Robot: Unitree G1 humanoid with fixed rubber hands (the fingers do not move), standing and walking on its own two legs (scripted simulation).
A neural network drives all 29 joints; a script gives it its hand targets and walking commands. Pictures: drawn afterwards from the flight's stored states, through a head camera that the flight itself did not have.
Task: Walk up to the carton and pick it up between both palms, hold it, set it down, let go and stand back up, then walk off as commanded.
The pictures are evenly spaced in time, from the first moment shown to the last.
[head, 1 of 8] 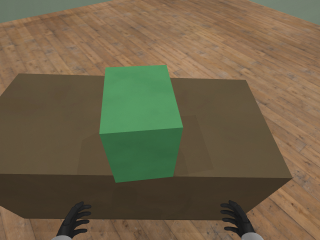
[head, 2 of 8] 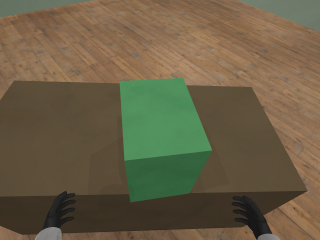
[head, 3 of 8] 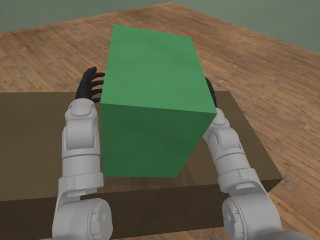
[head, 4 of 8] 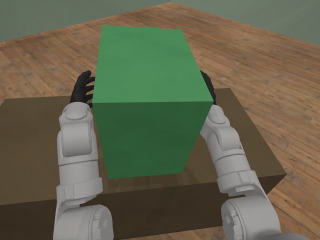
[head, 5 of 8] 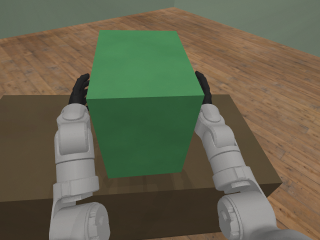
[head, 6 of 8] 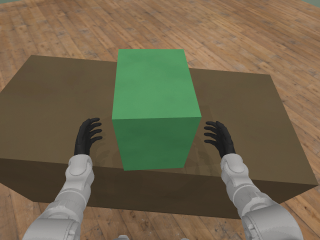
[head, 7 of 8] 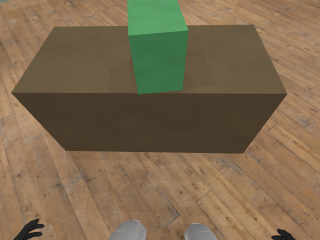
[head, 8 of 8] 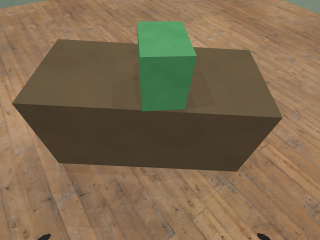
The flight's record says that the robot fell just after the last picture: no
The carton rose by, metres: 0.23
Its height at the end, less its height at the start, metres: +0.00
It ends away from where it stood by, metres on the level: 0.03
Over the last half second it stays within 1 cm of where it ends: yes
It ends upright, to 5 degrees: yes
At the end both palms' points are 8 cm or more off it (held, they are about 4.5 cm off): yes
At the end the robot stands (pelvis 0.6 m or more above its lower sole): yes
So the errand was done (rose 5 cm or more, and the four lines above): yes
